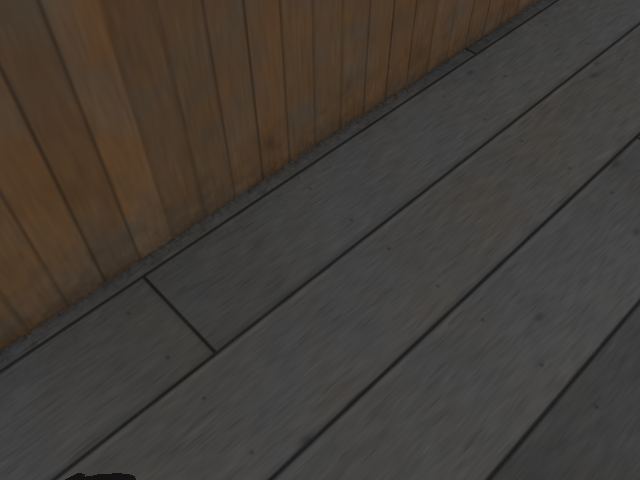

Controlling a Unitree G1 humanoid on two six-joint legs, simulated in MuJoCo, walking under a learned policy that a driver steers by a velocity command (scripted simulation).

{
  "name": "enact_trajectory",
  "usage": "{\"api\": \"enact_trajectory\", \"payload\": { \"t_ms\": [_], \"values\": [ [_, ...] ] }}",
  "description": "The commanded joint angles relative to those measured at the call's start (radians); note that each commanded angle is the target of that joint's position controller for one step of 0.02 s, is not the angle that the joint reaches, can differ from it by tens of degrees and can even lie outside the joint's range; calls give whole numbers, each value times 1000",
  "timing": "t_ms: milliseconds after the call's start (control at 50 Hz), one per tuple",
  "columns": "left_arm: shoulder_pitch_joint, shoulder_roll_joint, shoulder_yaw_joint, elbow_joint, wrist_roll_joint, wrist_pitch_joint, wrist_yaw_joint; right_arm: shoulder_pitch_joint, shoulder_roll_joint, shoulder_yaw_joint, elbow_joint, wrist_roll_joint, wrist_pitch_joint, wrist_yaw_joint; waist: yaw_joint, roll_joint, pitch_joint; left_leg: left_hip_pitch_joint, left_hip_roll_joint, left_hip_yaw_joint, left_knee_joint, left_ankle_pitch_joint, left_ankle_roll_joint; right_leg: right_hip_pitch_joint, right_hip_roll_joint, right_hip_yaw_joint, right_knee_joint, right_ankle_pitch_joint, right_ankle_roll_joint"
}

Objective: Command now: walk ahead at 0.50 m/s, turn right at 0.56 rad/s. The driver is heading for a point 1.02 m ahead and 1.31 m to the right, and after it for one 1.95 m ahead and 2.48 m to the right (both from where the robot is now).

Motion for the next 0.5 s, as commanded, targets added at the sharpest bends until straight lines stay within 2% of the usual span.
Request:
{"api": "enact_trajectory", "payload": {
  "t_ms": [20, 40, 60, 80, 100, 120, 140, 160, 180, 200, 220, 240, 280, 340, 380, 440, 500],
  "values": [
    [-84, 67, 16, -110, 2, -11, -15, -33, -198, -48, -51, 17, 6, -6, 33, 96, 45, 10, 298, -66, 5, 599, 142, 17, 33, -53, -55, -87, -47],
    [-55, 86, 26, -112, 4, -7, -15, -36, -215, -53, -52, 22, 12, -9, 58, 117, 10, 26, 295, -48, 84, 781, 130, 83, 70, -86, -56, -143, -68],
    [29, 117, 45, -96, 5, -3, -13, -42, -227, -56, -53, 26, 21, -12, 112, 125, -47, 19, 282, -25, 223, 932, 116, 205, 115, -115, -69, -176, -94],
    [191, 166, 76, -54, 1, 2, -2, -50, -213, -49, -58, 28, 26, -15, 202, 105, -132, -66, 246, 6, 434, 946, 85, 441, 162, -123, -128, -120, -131],
    [349, 253, 109, -19, -4, 14, 19, -24, -161, -27, -75, -1, 20, -18, 257, -15, -228, -323, 201, 9, 750, 606, 36, 754, 44, 87, -143, -101, -192],
    [292, 347, 114, -37, -10, 1, 20, 54, -30, 16, -136, -33, -7, -4, 126, -250, -317, -746, -11, -115, 1070, -272, -19, 1020, -192, 673, -271, -320, -375],
    [316, 254, 86, -64, -4, -16, 13, -60, -121, 3, -140, 3, -39, 8, 211, -113, -389, -841, 4, -314, 1150, -276, -1, 1040, -231, 801, -390, -406, -374],
    [287, 206, 70, -50, 5, -31, 10, -142, -157, -7, -169, 35, -55, 14, 212, -71, -245, -906, 41, -308, 1124, -176, 19, 941, -206, 662, -406, -324, -329],
    [233, 187, 64, -51, 3, -38, 11, -149, -140, 0, -166, 22, -64, 8, 168, 6, -167, -869, 83, -306, 1041, -92, 27, 802, -162, 548, -401, -219, -300],
    [169, 160, 55, -61, 8, -38, 14, -143, -142, -5, -156, -4, -64, 1, 126, 27, -118, -803, 110, -307, 956, -43, 19, 676, -126, 460, -408, -107, -279],
    [132, 140, 47, -78, 21, -39, 19, -121, -146, -9, -150, -11, -54, 2, 92, 2, -106, -735, 128, -316, 919, -8, 12, 592, -103, 414, -428, -27, -275],
    [115, 137, 46, -82, 24, -41, 23, -110, -142, -10, -148, -15, -43, 3, 77, -4, -100, -700, 127, -312, 886, 7, -1, 543, -92, 396, -448, 18, -280],
    [123, 147, 48, -70, 17, -46, 33, -115, -114, -4, -146, -24, -25, 1, 68, 6, -80, -677, 116, -291, 806, 46, -32, 465, -70, 333, -467, 100, -287],
    [162, 172, 56, -45, 10, -43, 52, -226, -76, 13, -176, -26, -19, 2, 102, -4, -38, -670, 86, -280, 586, 237, -62, 408, -18, 260, -471, 73, -250],
    [188, 176, 57, -30, 5, -37, 58, -302, -59, 22, -191, -20, -24, 10, 133, -23, -26, -613, 51, -276, 434, 359, -65, 381, 10, 241, -461, -3, -218],
    [239, 184, 62, -2, -2, -31, 61, -374, -74, 20, -214, -4, -34, 23, 161, -36, -16, -558, 20, -290, 325, 414, -55, 398, -9, 293, -433, -80, -199],
    [252, 170, 61, 11, -4, -23, 65, -366, -113, 4, -219, 0, -45, 31, 144, -61, -21, -529, 16, -320, 263, 329, -25, 483, -43, 382, -347, -108, -179]
  ]
}}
